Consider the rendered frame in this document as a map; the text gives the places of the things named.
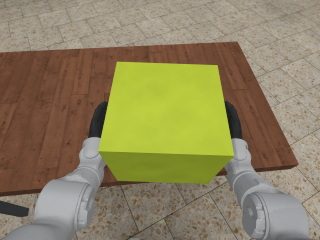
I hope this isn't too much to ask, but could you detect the robot right forearm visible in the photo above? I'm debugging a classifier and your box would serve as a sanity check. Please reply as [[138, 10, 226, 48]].
[[224, 138, 309, 233]]

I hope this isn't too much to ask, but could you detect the robot right upper arm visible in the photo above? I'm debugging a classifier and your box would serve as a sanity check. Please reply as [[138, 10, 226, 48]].
[[242, 192, 320, 240]]

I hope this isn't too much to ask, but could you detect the robot left upper arm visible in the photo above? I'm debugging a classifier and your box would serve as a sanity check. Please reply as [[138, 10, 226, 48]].
[[1, 179, 95, 240]]

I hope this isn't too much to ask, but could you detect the robot left hand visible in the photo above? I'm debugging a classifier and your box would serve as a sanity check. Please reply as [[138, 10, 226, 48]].
[[88, 101, 109, 138]]

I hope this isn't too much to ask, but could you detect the robot left forearm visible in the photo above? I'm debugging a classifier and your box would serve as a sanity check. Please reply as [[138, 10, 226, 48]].
[[34, 137, 106, 220]]

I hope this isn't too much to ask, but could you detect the carton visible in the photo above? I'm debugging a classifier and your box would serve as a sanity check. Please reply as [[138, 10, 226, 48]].
[[98, 61, 234, 184]]

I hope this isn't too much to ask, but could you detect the robot right hand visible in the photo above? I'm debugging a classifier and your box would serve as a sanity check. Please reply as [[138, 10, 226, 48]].
[[224, 101, 243, 139]]

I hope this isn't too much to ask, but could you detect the table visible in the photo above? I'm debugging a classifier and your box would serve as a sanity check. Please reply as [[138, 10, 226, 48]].
[[0, 41, 299, 217]]

